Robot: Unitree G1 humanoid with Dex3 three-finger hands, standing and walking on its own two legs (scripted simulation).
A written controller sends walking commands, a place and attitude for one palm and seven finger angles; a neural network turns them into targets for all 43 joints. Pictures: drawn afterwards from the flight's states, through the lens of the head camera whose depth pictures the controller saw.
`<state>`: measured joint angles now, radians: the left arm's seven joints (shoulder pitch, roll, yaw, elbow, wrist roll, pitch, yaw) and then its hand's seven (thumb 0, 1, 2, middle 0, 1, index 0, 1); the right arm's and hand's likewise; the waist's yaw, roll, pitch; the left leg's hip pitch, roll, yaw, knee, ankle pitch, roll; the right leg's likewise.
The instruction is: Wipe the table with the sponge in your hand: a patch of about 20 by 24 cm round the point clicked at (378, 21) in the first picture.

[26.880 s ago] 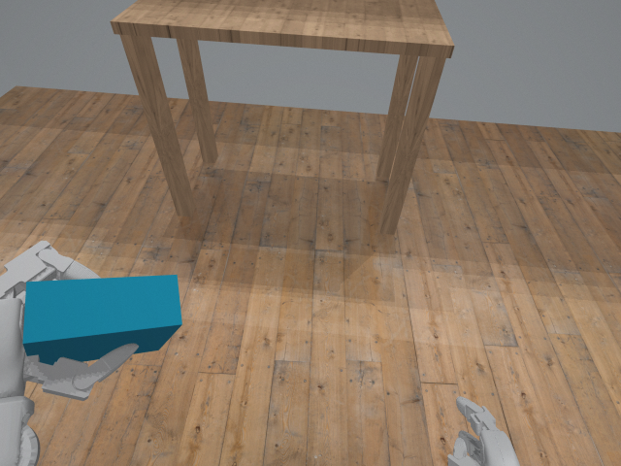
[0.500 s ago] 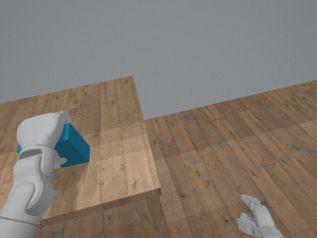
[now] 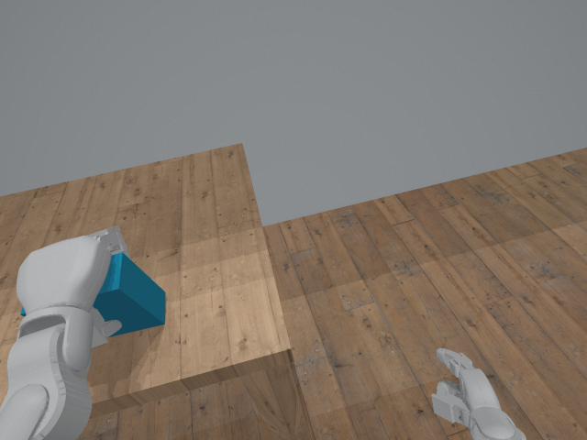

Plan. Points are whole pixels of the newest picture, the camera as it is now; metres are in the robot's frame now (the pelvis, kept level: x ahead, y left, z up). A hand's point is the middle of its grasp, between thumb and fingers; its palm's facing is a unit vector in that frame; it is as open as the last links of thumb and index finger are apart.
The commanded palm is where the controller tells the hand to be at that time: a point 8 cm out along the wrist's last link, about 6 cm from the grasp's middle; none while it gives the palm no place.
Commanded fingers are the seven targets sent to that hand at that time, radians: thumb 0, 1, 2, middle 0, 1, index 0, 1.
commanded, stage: wipe back along the middle lane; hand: left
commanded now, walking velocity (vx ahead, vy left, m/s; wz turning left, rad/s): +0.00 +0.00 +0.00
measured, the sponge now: (111, 307) +0.24 +0.28 +0.10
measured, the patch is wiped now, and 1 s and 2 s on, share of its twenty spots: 0.65 0.65 0.80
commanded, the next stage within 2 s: slide across to the third lane in 0.04 s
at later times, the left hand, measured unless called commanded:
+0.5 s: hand (100, 303) +0.21 +0.26 +0.15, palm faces +0.15 -0.05 -0.99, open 9.4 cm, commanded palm +0.18 +0.23 +0.20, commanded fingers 0.00 0.10 1.30 -1.20 -1.60 -1.20 -1.60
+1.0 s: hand (152, 287) +0.24 +0.20 +0.15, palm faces +0.14 -0.08 -0.99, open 9.4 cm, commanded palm +0.20 +0.19 +0.20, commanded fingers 0.00 0.10 1.30 -1.20 -1.60 -1.20 -1.60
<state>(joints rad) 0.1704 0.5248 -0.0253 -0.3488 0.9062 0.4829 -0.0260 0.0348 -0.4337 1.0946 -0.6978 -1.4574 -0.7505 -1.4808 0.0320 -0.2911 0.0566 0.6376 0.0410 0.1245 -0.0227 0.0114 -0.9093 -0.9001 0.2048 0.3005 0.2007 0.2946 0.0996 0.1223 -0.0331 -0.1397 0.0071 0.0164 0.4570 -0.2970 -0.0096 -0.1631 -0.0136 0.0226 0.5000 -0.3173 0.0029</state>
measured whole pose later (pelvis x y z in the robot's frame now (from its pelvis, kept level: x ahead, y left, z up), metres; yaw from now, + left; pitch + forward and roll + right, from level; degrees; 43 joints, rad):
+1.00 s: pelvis -0.02 -0.01 +0.00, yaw +1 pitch -4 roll +1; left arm -0.05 0.43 -0.29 -0.28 0.97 0.61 -0.07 0.00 -0.48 1.09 -0.75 -1.41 -0.82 -1.38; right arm -0.02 -0.27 0.08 0.66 0.04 0.15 -0.01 0.01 -0.91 -0.90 0.21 0.30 0.20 0.29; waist 0.13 0.14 -0.02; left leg -0.10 0.02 0.00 0.40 -0.24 -0.03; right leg -0.13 0.00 0.01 0.46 -0.27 -0.02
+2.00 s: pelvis -0.02 -0.03 +0.00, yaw +2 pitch -1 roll +1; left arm -0.43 0.46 -0.20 0.28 0.97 0.43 -0.10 0.00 -0.57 1.17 -0.80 -1.39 -0.85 -1.36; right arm 0.08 -0.30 0.06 0.72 0.05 0.09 -0.08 0.01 -0.91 -0.90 0.21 0.30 0.20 0.29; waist 0.07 0.09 -0.05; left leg -0.18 0.03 -0.02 0.44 -0.24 -0.03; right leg -0.21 0.01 -0.01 0.51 -0.29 -0.03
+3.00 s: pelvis -0.01 +0.00 +0.00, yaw +0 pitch +3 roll +1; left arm -0.58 0.47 -0.16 0.56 0.99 0.32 0.04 0.00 -0.53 1.16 -0.77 -1.41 -0.80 -1.44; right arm 0.19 -0.29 0.01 0.74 0.05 0.12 -0.06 0.01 -0.91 -0.90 0.21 0.30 0.20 0.29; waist 0.03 0.07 -0.09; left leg -0.23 0.01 0.01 0.43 -0.25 -0.01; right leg -0.24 -0.01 0.02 0.46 -0.27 0.00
